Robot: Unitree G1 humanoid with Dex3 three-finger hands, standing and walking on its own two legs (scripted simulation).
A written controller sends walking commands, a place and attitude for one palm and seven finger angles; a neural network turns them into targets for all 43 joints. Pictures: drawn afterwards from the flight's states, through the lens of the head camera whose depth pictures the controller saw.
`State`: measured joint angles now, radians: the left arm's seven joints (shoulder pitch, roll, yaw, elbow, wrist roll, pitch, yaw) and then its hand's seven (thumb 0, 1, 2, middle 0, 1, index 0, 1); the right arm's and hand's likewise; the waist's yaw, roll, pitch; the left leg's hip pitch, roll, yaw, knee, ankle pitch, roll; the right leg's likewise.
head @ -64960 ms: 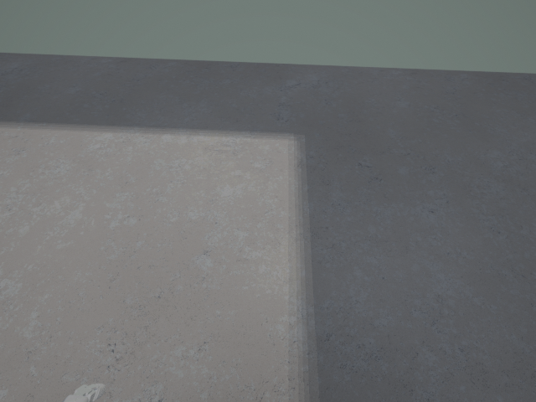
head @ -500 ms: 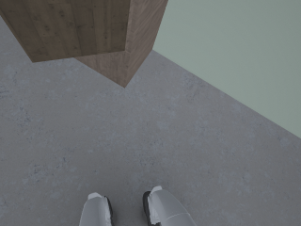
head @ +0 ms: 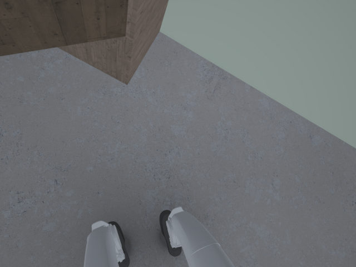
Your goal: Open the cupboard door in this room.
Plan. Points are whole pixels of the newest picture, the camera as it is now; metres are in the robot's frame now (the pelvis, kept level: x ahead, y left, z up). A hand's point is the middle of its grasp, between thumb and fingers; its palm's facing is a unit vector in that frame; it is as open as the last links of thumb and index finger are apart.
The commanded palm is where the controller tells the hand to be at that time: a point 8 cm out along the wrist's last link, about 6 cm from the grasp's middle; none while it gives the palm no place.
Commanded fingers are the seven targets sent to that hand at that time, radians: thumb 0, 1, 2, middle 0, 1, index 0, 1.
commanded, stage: move the hooked fingers beside the handle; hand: left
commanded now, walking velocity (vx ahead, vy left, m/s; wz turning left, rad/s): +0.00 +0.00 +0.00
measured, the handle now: out of the picture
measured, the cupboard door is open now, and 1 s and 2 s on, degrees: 47 47 47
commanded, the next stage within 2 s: slide the fingers in behind the handle in 1.58 s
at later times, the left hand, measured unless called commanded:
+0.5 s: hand out of the picture +0.62 +0.31 +0.13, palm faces +0.16 -0.99 +0.01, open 14.0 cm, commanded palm +0.65 +0.30 +0.12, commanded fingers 0.00 -0.50 0.30 -0.30 -1.20 -0.30 -1.20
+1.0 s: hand out of the picture +0.61 +0.31 +0.13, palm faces +0.15 -0.99 -0.01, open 14.0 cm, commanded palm +0.66 +0.30 +0.12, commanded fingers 0.00 -0.50 0.30 -0.30 -1.20 -0.30 -1.20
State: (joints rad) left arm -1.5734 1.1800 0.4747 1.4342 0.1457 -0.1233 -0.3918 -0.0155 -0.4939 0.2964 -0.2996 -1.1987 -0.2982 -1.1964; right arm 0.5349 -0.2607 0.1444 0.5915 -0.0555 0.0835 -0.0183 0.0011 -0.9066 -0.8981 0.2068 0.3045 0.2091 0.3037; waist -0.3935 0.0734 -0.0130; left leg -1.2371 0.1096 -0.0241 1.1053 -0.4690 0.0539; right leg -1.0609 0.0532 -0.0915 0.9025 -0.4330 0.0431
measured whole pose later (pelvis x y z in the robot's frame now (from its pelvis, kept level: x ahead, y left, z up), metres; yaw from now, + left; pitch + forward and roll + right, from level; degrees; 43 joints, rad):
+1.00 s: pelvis -0.01 +0.00 +0.00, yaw +0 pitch +34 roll -11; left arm -1.60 1.20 0.43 1.44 0.15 -0.10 -0.40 -0.02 -0.49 0.30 -0.30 -1.20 -0.30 -1.20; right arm 0.54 -0.27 0.15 0.59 -0.05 0.06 -0.01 0.00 -0.91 -0.90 0.21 0.30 0.21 0.30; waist -0.41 0.09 -0.01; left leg -1.27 0.11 -0.05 1.13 -0.46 0.05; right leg -1.08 0.07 -0.09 0.92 -0.43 0.04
